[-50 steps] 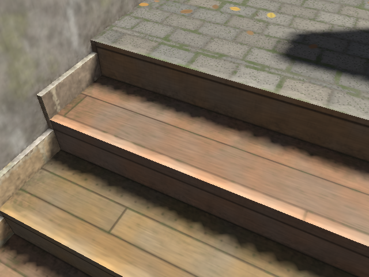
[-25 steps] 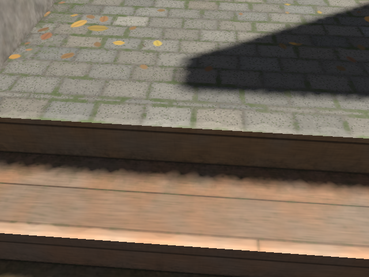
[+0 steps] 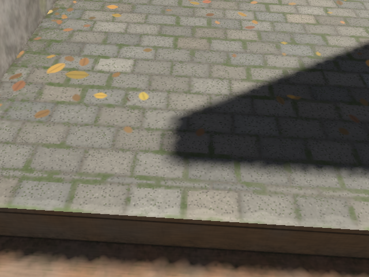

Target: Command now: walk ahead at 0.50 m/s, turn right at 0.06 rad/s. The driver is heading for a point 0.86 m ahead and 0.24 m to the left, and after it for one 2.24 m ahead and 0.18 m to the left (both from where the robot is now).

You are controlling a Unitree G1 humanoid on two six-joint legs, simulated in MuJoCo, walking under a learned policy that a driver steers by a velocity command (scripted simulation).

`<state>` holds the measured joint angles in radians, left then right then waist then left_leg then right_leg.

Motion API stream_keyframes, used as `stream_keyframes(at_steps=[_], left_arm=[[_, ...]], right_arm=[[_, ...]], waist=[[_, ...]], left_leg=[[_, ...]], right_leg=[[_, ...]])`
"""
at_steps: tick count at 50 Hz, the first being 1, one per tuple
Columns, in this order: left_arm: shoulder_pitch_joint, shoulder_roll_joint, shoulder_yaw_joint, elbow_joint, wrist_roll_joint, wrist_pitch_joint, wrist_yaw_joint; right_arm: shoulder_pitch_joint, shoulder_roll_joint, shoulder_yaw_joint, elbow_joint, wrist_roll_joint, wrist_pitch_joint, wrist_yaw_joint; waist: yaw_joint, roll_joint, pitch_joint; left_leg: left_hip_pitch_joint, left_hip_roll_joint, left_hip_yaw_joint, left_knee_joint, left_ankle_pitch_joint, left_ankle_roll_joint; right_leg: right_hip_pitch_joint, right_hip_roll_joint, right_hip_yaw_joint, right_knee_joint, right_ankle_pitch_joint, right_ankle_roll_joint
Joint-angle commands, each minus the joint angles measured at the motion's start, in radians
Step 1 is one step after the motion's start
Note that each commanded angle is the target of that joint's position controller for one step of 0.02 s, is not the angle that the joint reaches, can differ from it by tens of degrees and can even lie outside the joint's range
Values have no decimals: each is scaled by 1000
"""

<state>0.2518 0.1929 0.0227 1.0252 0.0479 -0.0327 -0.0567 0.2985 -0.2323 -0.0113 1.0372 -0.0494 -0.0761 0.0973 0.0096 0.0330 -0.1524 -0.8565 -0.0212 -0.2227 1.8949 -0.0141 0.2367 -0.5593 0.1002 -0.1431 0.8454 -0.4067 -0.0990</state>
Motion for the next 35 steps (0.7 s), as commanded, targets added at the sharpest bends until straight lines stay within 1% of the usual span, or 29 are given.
stream_keyframes(at_steps=[1,3,4,6,7,9,10,11,12,13,14,15,16,17,18,19,20,21,22,23,24,25,26,27,28,30,33,34,35], left_arm=[[-96,-118,-40,16,20,-34,-17],[-90,-100,-48,14,50,-58,-2],[18,-86,-53,50,75,-60,6],[208,-74,-57,122,89,-52,13],[266,-55,-60,140,94,-56,3],[376,-28,-59,172,95,-64,-9],[288,-20,-61,117,69,-57,-36],[206,-18,-68,52,29,-69,-48],[239,23,-64,54,4,-82,-51],[243,100,-47,52,-14,-94,-45],[280,162,-27,65,-24,-110,-51],[292,195,-8,75,-20,-118,-57],[358,148,-1,85,20,-119,-66],[417,85,-12,86,34,-113,-78],[303,-5,-17,67,25,-90,-92],[219,6,5,74,-15,-76,-85],[178,11,15,74,-24,-82,-57],[161,-10,15,64,-18,-87,-34],[104,-8,9,16,-26,-85,-16],[65,-32,-1,-7,-30,-77,-7],[53,-54,-8,-12,-35,-57,-15],[50,-59,-18,-25,-30,-47,-14],[50,-73,-29,-26,-22,-43,-22],[36,-75,-34,-28,-22,-39,-33],[31,-58,-32,-24,-13,-39,-41],[-61,-41,-48,-48,-9,-35,-51],[-221,-51,-79,-148,-14,-25,-24],[-318,-50,-93,-198,-18,-25,-21],[-414,-15,-91,-252,-19,-19,-11]], right_arm=[[-10,127,39,-95,12,31,-13],[-90,87,39,-116,6,26,-12],[-178,91,49,-156,21,27,-17],[-372,87,70,-246,20,20,-40],[-459,54,69,-285,13,19,-48],[-560,42,76,-348,16,32,-61],[-667,59,86,-378,5,61,-50],[-656,96,94,-383,-3,71,-25],[-602,106,90,-381,10,79,-10],[-548,99,86,-377,9,95,-1],[-541,26,63,-384,22,88,0],[-443,-15,42,-354,19,76,-6],[-261,-61,21,-302,11,67,-17],[-79,-91,16,-253,13,71,-22],[177,-148,-12,-148,-26,75,-46],[227,-186,-38,-97,-30,44,-66],[139,-171,-37,-78,-14,17,-79],[26,-117,-34,-64,4,11,-77],[-32,-28,-16,-60,4,15,-70],[-95,49,7,-38,0,19,-65],[-121,83,19,-25,1,29,-55],[-98,98,23,8,-30,26,-45],[-87,109,20,18,-32,17,-43],[-88,98,11,12,-34,11,-40],[-73,93,13,14,-40,-3,-43],[51,97,26,66,-67,-4,-51],[180,102,47,113,-82,-10,-55],[237,92,51,131,-96,-8,-52],[303,78,57,152,-105,-11,-39]], waist=[[-122,23,88],[-126,-20,114],[-84,-110,109],[-18,-80,126],[2,-31,116],[44,-73,121],[36,-98,151],[12,-154,154],[-15,-170,116],[-62,-173,104],[-86,-195,83],[-94,-216,30],[-95,-99,-163],[-135,50,-315],[-220,201,-273],[-229,184,-107],[-172,159,9],[-102,58,36],[-60,-4,6],[-2,-63,-2],[22,-41,7],[53,-49,13],[67,-39,18],[67,-52,43],[72,-17,78],[25,17,109],[-11,11,122],[-35,-10,149],[-62,-48,129]], left_leg=[[-319,55,76,144,-105,51],[-282,85,153,75,-81,29],[-349,82,178,218,-173,26],[-590,96,165,239,-284,43],[-647,126,184,41,-255,38],[-648,166,210,-194,-148,6],[-376,171,287,-377,-221,-20],[-49,129,350,-378,-254,-56],[92,76,384,-344,-216,-87],[120,34,395,-440,-214,-106],[179,-25,428,-646,-273,-95],[264,-53,419,-784,-285,-79],[630,30,236,-736,87,13],[906,127,-129,-1020,-176,90],[983,254,-524,-1363,-504,137],[796,268,-654,-1461,-792,82],[623,257,-547,-1441,-778,44],[513,264,-448,-1433,-628,37],[504,284,-414,-1441,-370,6],[468,287,-316,-1434,-226,-50],[449,272,-235,-1467,-150,-60],[469,245,-128,-1451,-49,-79],[483,207,-22,-1460,-63,-86],[468,177,81,-1506,-163,-79],[430,145,119,-1534,-218,-66],[461,158,90,-1578,-290,-9],[603,195,72,-1612,-296,-14],[654,206,62,-1639,-239,-11],[694,214,58,-1663,-250,-14]], right_leg=[[71,-240,287,-488,248,-151],[-36,-189,202,-536,206,-130],[4,-205,229,-559,207,-140],[238,-263,299,-566,241,-136],[350,-268,290,-574,215,-121],[438,-300,314,-615,260,-124],[221,-328,258,-777,302,-142],[-9,-318,210,-813,398,-146],[-14,-334,188,-770,673,-172],[128,-342,153,-699,1078,-165],[277,-320,136,-626,1471,-148],[429,-342,130,-523,1641,-117],[271,-304,131,-269,1563,-50],[18,-186,209,-44,1089,-49],[-212,-54,309,288,315,-27],[-349,-34,449,700,363,-25],[-394,-53,454,856,404,-24],[-395,-54,439,961,425,-29],[-428,-31,458,1072,450,-66],[-464,-49,466,1086,477,-100],[-522,-45,454,1155,461,-132],[-606,-48,440,1157,493,-148],[-658,-64,414,1161,456,-159],[-667,-92,352,1139,419,-152],[-682,-99,308,1180,414,-147],[-815,-101,255,1382,354,-160],[-988,-155,224,1327,338,-179],[-1029,-172,189,1264,333,-189],[-1011,-202,157,1029,417,-151]])
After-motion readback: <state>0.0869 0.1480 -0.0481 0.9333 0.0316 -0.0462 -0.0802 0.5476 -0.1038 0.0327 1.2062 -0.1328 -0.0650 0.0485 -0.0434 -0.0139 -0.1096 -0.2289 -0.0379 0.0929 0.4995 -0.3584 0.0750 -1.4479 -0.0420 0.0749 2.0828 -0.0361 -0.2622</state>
